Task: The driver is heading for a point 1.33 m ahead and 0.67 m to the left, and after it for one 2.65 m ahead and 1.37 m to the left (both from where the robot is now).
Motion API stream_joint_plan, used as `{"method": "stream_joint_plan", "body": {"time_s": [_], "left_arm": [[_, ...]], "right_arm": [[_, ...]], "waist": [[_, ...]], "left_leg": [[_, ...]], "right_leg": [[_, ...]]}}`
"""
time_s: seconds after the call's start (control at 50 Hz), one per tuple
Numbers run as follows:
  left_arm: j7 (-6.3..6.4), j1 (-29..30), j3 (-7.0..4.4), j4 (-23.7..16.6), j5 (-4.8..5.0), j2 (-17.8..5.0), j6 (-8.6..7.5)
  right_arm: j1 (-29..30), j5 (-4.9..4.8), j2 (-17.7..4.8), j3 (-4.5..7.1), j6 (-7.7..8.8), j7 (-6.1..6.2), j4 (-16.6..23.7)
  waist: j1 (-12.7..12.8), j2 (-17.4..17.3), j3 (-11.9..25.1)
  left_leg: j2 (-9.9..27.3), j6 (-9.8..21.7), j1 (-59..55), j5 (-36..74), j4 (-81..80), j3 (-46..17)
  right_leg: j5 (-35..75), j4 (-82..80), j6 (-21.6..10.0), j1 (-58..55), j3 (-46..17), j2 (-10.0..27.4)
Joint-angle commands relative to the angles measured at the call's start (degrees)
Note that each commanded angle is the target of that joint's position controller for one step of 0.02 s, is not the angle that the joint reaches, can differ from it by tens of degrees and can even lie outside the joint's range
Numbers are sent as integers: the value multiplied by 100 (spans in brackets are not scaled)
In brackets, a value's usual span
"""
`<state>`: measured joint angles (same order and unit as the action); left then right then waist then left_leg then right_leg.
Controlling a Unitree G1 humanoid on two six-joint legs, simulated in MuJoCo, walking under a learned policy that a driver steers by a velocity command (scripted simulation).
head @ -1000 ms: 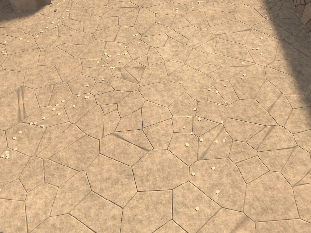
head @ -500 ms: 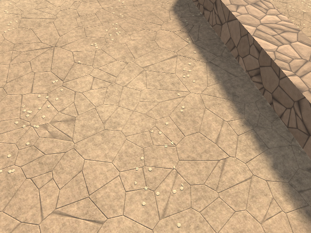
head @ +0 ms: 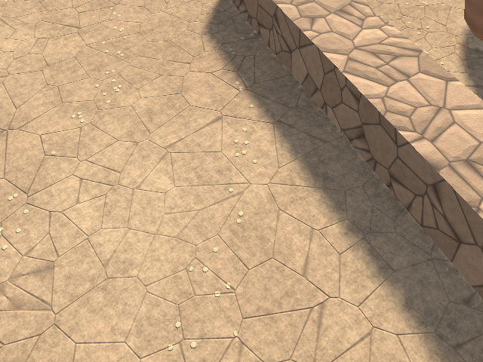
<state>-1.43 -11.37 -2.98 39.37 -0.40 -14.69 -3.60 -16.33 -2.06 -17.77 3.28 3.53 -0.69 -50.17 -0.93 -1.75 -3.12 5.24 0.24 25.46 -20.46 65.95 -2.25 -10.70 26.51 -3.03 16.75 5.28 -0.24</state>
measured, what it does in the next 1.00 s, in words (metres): walks ahead, turning left: left foot, then right foot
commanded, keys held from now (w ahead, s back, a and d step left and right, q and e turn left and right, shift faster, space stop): w+q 1.00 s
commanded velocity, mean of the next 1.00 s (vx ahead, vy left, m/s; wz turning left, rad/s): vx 0.50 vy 0.00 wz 0.52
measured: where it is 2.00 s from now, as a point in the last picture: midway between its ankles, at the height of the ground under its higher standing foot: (109, 219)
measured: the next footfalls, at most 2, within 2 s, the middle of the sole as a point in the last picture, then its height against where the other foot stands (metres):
left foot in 0.38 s outside the picture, level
right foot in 0.86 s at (232, 280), level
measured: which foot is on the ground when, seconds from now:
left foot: up 0.00-0.36, down 0.38-0.86, up 0.88-1.00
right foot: down 0.00-0.40, up 0.42-0.84, down 0.86-1.00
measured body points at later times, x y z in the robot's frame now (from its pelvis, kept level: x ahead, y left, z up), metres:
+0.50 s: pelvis +0.27 +0.08 -0.01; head +0.31 +0.09 +0.44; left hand +0.30 +0.37 -0.13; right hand +0.48 -0.16 -0.12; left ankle +0.32 +0.15 -0.74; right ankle +0.18 -0.11 -0.64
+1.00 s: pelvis +0.57 +0.12 +0.00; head +0.59 +0.13 +0.44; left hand +0.55 +0.43 -0.10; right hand +0.79 -0.07 -0.12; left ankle +0.41 +0.18 -0.65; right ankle +0.66 +0.06 -0.74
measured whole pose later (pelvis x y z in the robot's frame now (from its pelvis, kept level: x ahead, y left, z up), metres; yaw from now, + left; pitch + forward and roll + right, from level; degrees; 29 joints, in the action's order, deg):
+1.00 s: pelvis +0.57 +0.12 +0.00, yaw +35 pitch +1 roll -1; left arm -0.9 -9.3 -3.4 41.9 -0.5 -15.1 -6.1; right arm -18.5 -1.4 -17.4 3.9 1.1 0.8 -41.5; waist -0.8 -2.3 -1.2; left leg -1.2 1.3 23.8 -22.8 68.1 -5.7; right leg -10.4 27.6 -1.3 18.6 1.9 -1.9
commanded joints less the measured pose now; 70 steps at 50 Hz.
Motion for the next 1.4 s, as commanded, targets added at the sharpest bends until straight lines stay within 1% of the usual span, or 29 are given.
{"method": "stream_joint_plan", "body": {"time_s": [0.02,0.14,0.28,0.34,0.38,0.4,0.42,0.44,0.46,0.48,0.5,0.52,0.58,0.68,0.78,0.84,0.86,0.88,0.9,0.92,0.94,0.96,0.98,1.04,1.18,1.28,1.34,1.38,1.4], "left_arm": [[24,-74,-218,-109,-34,-583,-244],[170,-196,-285,223,-78,-737,-288],[249,-678,-410,586,107,-1053,-55],[305,-518,-468,563,163,-1298,87],[326,-363,-426,514,206,-1288,129],[321,-596,-265,349,12,-746,57],[251,-821,-84,111,7,-330,-159],[159,-140,-192,17,217,-866,-347],[124,152,-189,-91,322,-906,-449],[171,174,-186,-28,206,-842,-491],[207,150,-242,30,59,-925,-462],[195,42,-268,56,21,-941,-390],[201,76,-225,3,-49,-723,-223],[143,1143,-89,-285,-5,-453,-229],[13,1502,-162,-430,95,-731,-349],[20,747,-289,-244,93,-951,-441],[56,104,-372,-135,9,-1145,-473],[106,-752,-437,-59,-31,-1464,-449],[38,-999,-511,171,-61,-1801,-374],[23,-707,-370,6,51,-1138,-358],[58,-461,-283,-31,65,-835,-315],[65,-212,-234,-44,7,-770,-281],[77,-80,-202,17,-13,-663,-262],[105,-83,-192,164,3,-626,-320],[111,-282,-271,474,38,-976,-272],[95,-803,-304,820,190,-1209,-134],[128,-793,-338,951,257,-1409,-29],[187,-732,-250,958,217,-1283,5],[176,-846,-76,736,16,-802,-52]], "right_arm": [[-258,0,-302,124,-101,40,248],[517,68,-128,91,-122,-22,519],[1568,90,-74,6,-105,-280,1088],[1098,67,-347,154,-151,-315,1156],[-460,40,-909,477,-193,-203,815],[-930,31,-1494,637,-253,-68,711],[-648,70,-1707,607,-144,-113,943],[-642,91,-1170,458,-61,-157,982],[-454,92,-930,396,5,-155,966],[-72,74,-774,349,36,-149,1008],[225,100,-556,285,49,-125,1085],[353,164,-492,246,49,-92,1184],[258,138,-675,294,69,8,1198],[-94,85,-809,334,-26,151,1112],[-434,47,-763,338,-113,191,997],[-243,76,-683,328,-152,203,1071],[-218,111,-427,233,-137,177,1139],[-413,243,-80,102,-130,174,1247],[-1216,-22,24,55,-73,165,1428],[-1017,-73,-636,168,-89,191,1209],[-362,-4,-877,243,-121,179,1294],[-106,60,-790,244,-147,183,1335],[67,111,-709,258,-147,160,1404],[17,25,-362,216,-220,84,1475],[811,86,-68,74,-162,-33,1745],[1653,78,-29,3,-66,-181,2033],[1362,134,-307,124,-64,-206,2040],[-219,147,-814,402,-102,-113,1564],[-1050,200,-1347,527,-156,6,1418]], "waist": [[2,711,447],[124,499,-34],[457,353,-360],[48,646,181],[-831,468,1023],[-709,-686,1425],[-253,-1276,2228],[-624,-467,2063],[-527,-297,1325],[-232,188,854],[-46,147,643],[103,21,601],[175,23,501],[-221,-268,286],[-317,-407,283],[147,-610,478],[462,-432,1023],[672,446,1892],[205,2516,2202],[383,1484,1576],[525,944,916],[419,545,602],[343,533,346],[203,794,276],[383,473,96],[588,466,-189],[190,729,138],[-664,628,1089],[-801,-385,1898]], "left_leg": [[349,-75,772,689,81,-278],[235,-129,1294,2205,-1576,-292],[46,251,1569,1883,-2860,369],[-510,588,563,1041,-2848,884],[-927,983,-1786,1279,-3372,801],[220,1506,-3467,1193,-3573,-1217],[1357,2609,-4684,215,-4602,-4568],[1319,2291,-4643,38,-5010,-4312],[1127,2050,-3954,302,-5013,-3441],[844,1821,-3099,889,-4993,-2776],[641,1706,-2485,1538,-5045,-2299],[522,1685,-2089,1934,-5157,-2087],[341,1712,-1494,2755,-5315,-1593],[-122,1273,-1059,2069,-5224,-1138],[186,1128,-1638,1446,-4676,-1885],[147,921,-1772,1874,-3962,-2147],[-165,733,-1482,1924,-3001,-1878],[-660,489,-663,438,-1321,-1255],[-1124,216,1403,-1557,286,-800],[-642,129,1931,-1125,887,-967],[-469,100,1999,-568,929,-770],[-273,67,1756,-177,792,-638],[-123,53,1654,67,511,-640],[94,22,1348,328,115,-445],[65,-49,1404,1814,-1832,-179],[-154,162,1155,1793,-3035,223],[-501,467,330,1143,-3403,505],[-664,786,-2234,1700,-3689,474],[675,1293,-4257,1788,-3545,-1439]], "right_leg": [[1006,-1738,-863,-847,-1121,1497],[1416,-2014,-690,-1044,7,1345],[2281,-1613,-554,-2215,550,1721],[5012,-407,-353,-2465,759,1692],[4802,1876,-18,-1555,928,1326],[1297,3858,322,345,903,764],[-2437,5405,524,2123,-405,-421],[-2148,5534,375,2750,-1200,-56],[-1653,5163,226,2911,-1120,190],[-1242,4596,199,2662,-1082,455],[-983,4130,236,2286,-1074,605],[-801,3964,285,1943,-1093,674],[-428,3216,564,1742,-904,624],[1346,1026,753,1354,-776,214],[1298,179,592,1081,-1010,38],[801,-142,266,157,-901,11],[734,-105,8,-980,-1155,386],[340,-51,-293,-2501,-2301,1422],[-1319,-804,-1199,-3721,-5195,2498],[-2442,-1050,-1026,-3273,-5075,2364],[-2055,-1066,-768,-2583,-3982,2101],[-1183,-1141,-657,-1926,-3249,1849],[-548,-1242,-647,-1501,-2729,1647],[286,-1581,-666,-1086,-1757,1425],[1495,-1827,-730,-1254,-475,1333],[1827,-1739,-678,-1799,-232,1560],[3910,-931,-524,-2211,-68,1660],[4245,1037,-181,-1280,332,1280],[1655,3106,108,568,453,790]]}}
